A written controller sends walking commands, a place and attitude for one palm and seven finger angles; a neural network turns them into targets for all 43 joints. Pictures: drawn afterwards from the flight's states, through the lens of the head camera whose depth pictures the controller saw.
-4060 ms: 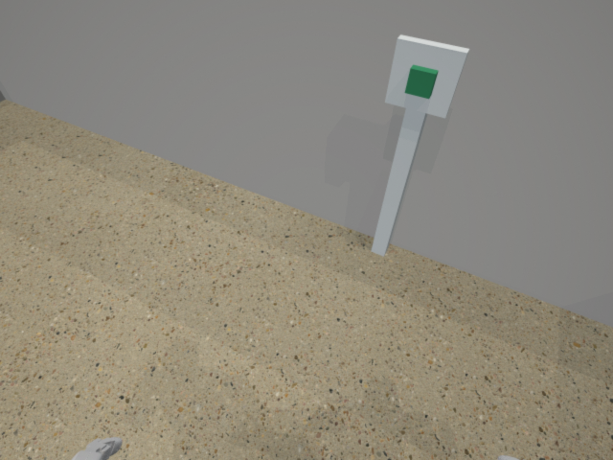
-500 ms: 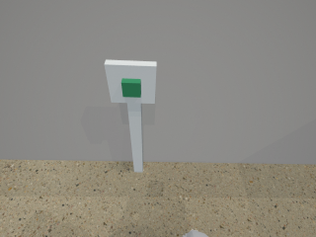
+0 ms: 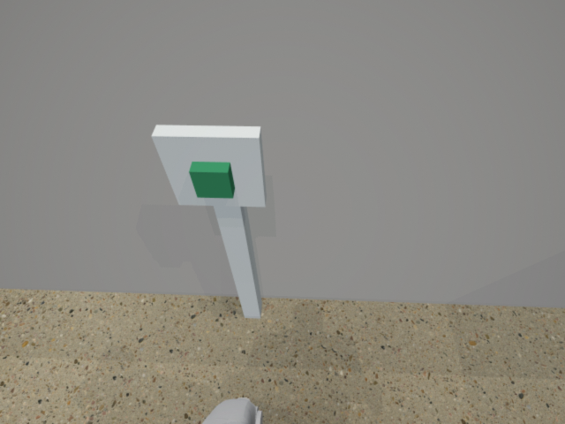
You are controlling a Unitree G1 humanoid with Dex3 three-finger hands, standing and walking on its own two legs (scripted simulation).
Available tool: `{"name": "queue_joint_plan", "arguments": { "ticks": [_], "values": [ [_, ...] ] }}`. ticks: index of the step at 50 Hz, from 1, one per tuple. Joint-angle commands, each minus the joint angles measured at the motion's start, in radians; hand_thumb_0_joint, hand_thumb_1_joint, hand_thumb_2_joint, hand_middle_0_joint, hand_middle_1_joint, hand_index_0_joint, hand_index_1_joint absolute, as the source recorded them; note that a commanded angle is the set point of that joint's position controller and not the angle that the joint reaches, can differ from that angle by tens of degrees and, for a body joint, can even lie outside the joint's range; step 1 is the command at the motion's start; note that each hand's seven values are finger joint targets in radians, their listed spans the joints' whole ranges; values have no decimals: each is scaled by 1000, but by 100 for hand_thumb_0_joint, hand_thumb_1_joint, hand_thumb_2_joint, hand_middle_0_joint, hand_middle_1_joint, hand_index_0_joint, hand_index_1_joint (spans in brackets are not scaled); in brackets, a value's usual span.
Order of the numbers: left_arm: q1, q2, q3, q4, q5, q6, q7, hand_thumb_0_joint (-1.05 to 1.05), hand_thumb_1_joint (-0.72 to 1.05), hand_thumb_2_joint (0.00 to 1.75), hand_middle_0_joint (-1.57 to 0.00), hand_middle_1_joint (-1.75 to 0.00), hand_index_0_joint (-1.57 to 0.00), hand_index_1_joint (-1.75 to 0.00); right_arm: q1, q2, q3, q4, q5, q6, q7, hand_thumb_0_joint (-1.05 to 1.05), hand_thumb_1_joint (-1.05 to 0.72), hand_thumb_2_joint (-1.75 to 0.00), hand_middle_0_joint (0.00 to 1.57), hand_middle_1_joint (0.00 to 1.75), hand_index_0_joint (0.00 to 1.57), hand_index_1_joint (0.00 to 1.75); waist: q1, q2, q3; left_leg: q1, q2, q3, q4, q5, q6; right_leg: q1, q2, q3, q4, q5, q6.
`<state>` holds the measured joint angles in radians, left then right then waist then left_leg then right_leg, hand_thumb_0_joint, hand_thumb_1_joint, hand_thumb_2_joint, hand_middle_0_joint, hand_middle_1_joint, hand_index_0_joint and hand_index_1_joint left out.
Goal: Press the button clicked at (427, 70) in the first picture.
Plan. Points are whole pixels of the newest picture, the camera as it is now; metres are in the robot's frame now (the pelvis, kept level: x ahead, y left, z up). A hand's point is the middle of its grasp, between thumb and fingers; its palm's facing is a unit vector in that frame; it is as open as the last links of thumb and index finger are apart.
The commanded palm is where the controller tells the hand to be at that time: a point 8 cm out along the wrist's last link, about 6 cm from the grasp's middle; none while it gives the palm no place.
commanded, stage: come to a stop and stand still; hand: left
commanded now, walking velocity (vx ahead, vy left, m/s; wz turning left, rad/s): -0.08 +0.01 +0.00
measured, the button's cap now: (213, 179) +0.51 +0.17 +0.02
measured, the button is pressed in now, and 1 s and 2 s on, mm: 0 0 0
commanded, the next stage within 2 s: none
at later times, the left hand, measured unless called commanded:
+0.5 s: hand out of the picture -0.04 +0.26 -0.18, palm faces +0.04 -0.98 -0.17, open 7.4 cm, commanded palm none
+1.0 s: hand out of the picture -0.09 +0.15 -0.15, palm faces +0.07 -0.97 -0.22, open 7.3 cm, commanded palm none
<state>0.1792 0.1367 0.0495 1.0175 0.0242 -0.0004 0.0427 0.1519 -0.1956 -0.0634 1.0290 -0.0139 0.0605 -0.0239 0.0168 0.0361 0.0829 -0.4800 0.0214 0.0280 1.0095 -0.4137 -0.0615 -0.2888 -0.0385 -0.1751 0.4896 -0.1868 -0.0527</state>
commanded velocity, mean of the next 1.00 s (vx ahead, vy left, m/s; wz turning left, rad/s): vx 0.07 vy -0.04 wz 0.00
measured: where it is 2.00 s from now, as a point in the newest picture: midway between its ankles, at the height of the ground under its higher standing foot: outside the picture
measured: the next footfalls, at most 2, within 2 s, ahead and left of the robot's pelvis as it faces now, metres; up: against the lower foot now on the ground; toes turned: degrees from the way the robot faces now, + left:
left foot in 0.16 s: +0.03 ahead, +0.15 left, +0.00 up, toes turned +4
right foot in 0.76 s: -0.06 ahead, -0.09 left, +0.00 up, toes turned -5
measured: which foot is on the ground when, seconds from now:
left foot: up 0.00-0.14, down 0.16-0.76, up 0.78-1.00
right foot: down 0.00-0.18, up 0.20-0.74, down 0.76-1.00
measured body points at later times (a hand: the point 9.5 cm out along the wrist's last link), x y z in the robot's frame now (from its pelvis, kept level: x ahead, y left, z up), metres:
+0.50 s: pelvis -0.04 +0.06 +0.02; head -0.03 +0.11 +0.46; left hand -0.04 +0.31 -0.16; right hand -0.01 -0.18 -0.11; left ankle -0.01 +0.14 -0.74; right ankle -0.11 -0.11 -0.65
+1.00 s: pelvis -0.06 -0.01 +0.01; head -0.06 -0.05 +0.46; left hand -0.09 +0.20 -0.13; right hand -0.11 -0.23 -0.16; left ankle -0.02 +0.14 -0.68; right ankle -0.10 -0.09 -0.74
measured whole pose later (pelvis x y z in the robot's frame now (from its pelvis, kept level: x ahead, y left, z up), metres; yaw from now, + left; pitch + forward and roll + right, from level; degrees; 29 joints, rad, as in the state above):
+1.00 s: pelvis -0.06 -0.01 +0.01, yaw +0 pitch -1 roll +2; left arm 0.37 0.08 0.01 1.11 0.01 -0.02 0.03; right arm 0.36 -0.17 -0.05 1.13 -0.02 0.04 -0.01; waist -0.01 0.06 0.00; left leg -0.43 0.05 0.03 0.83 -0.23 -0.05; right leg -0.05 0.00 -0.09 0.32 -0.24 -0.05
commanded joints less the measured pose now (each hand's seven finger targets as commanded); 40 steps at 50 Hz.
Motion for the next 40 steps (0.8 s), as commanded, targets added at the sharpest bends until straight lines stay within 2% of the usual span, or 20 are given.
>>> {"name": "queue_joint_plan", "arguments": {
  "ticks": [1,5,6,7,8,9,10,13,15,18,20,24,31,34,35,36,37,38,39,40],
  "values": [
    [52,203,46,-61,8,-1,12,0,90,90,-20,-30,-20,-30,77,-34,-13,-56,1,-1,11,0,-90,-90,20,30,20,30,1,-190,-129,48,25,-35,-54,-13,1,105,-327,221,-131,575,-153],
    [47,215,49,-65,13,8,4,0,90,90,-20,-30,-20,-30,91,-20,-5,-66,5,-26,11,0,-90,-90,20,30,20,30,-8,-221,-172,175,6,15,-328,45,18,115,-271,214,-86,411,-116],
    [43,212,46,-60,8,13,1,0,90,90,-20,-30,-20,-30,120,-23,-4,-56,6,-33,9,0,-90,-90,20,30,20,30,-24,-212,-180,256,0,30,-442,141,21,82,-241,194,-59,320,-80],
    [43,189,39,-57,1,17,-2,0,90,90,-20,-30,-20,-30,154,-37,-2,-44,5,-44,10,0,-90,-90,20,30,20,30,-41,-152,-186,358,30,8,-574,261,29,21,-197,164,7,184,-28],
    [89,132,27,-67,-8,24,-6,0,90,90,-20,-30,-20,-30,151,-110,-14,-52,-3,-56,6,0,-90,-90,20,30,20,30,-31,86,-183,411,190,-169,-661,374,75,-97,-95,108,119,-73,36],
    [96,95,16,-78,-13,29,-7,0,90,90,-20,-30,-20,-30,113,-173,-20,-86,-9,-57,-1,0,-90,-90,20,30,20,30,-29,264,-137,304,365,-361,-750,507,170,-155,-6,91,258,-347,84],
    [68,119,20,-77,-6,33,-7,0,90,90,-20,-30,-20,-30,61,-175,-15,-100,-15,-54,-6,0,-90,-90,20,30,20,30,-30,174,-102,188,390,-348,-769,423,236,-108,-13,176,371,-363,76],
    [104,135,36,-24,4,44,-27,0,90,90,-20,-30,-20,-30,9,-131,4,-88,-17,-63,-31,0,-90,-90,20,30,20,30,1,112,-37,209,293,-252,-780,338,190,-178,7,247,537,-224,78],
    [136,138,38,2,4,42,-34,0,90,90,-20,-30,-20,-30,41,-118,4,-76,-12,-69,-34,0,-90,-90,20,30,20,30,-6,75,-64,302,256,-200,-781,341,167,-213,17,248,577,-155,94],
    [138,140,42,7,6,46,-35,0,90,90,-20,-30,-20,-30,122,-114,-2,-49,-8,-75,-41,0,-90,-90,20,30,20,30,-29,74,-84,391,267,-185,-780,422,149,-244,20,262,594,-127,111],
    [143,143,45,5,5,55,-32,0,90,90,-20,-30,-20,-30,161,-114,-3,-32,-8,-75,-45,0,-90,-90,20,30,20,30,-38,96,-83,409,278,-196,-791,393,144,-244,19,274,596,-129,115],
    [120,128,37,-2,5,61,-38,0,90,90,-20,-30,-20,-30,206,-123,-10,-12,-12,-72,-43,0,-90,-90,20,30,20,30,-55,107,-74,420,284,-214,-805,324,171,-212,7,246,491,-168,114],
    [100,84,7,3,-4,51,-40,0,90,90,-20,-30,-20,-30,210,-136,-19,23,-20,-59,-20,0,-90,-90,20,30,20,30,-62,172,-44,277,248,-222,-880,-66,176,-39,9,141,226,-265,76],
    [175,62,2,35,-11,35,-37,0,90,90,-20,-30,-20,-30,201,-135,-19,41,-22,-53,-10,0,-90,-90,20,30,20,30,-24,182,-48,189,208,-191,-887,-144,152,107,43,85,64,-234,55],
    [222,55,2,56,-11,29,-35,0,90,90,-20,-30,-20,-30,194,-126,-19,46,-19,-50,-8,0,-90,-90,20,30,20,30,1,149,-48,145,181,-159,-866,-170,133,194,55,57,-40,-167,53],
    [275,66,4,78,-7,23,-31,0,90,90,-20,-30,-20,-30,195,-106,-18,53,-15,-48,-5,0,-90,-90,20,30,20,30,21,103,-53,105,137,-109,-815,-181,106,277,43,59,-135,-116,53],
    [293,109,8,84,0,11,-22,0,90,90,-20,-30,-20,-30,206,-59,-7,59,-4,-49,1,0,-90,-90,20,30,20,30,29,-21,-49,21,79,-55,-673,-144,77,344,-48,167,-232,-191,34],
    [293,180,22,75,9,4,-11,0,90,90,-20,-30,-20,-30,203,21,11,38,6,-50,3,0,-90,-90,20,30,20,30,34,-287,-5,-114,-15,46,-438,-101,39,319,-258,452,-389,-467,-31],
    [245,205,19,46,-3,7,-7,0,90,90,-20,-30,-20,-30,152,-22,3,15,-9,-41,6,0,-90,-90,20,30,20,30,37,-269,98,-108,19,7,-330,-83,45,102,-359,536,-473,-605,-60],
    [170,194,15,20,-3,2,-7,0,90,90,-20,-30,-20,-30,178,-24,0,21,-14,-38,15,0,-90,-90,20,30,20,30,-4,-210,94,-55,25,-12,-266,-25,47,10,-346,511,-482,-592,-67]
  ]
}}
